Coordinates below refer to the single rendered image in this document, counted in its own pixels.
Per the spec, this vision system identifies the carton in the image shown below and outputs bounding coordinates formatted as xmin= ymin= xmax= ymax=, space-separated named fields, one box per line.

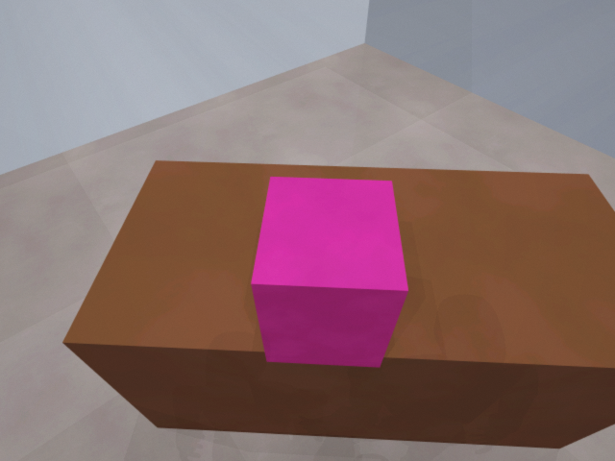
xmin=251 ymin=177 xmax=408 ymax=368

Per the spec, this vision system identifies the pedestal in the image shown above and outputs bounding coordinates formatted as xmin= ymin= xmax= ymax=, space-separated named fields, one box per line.
xmin=63 ymin=160 xmax=615 ymax=449

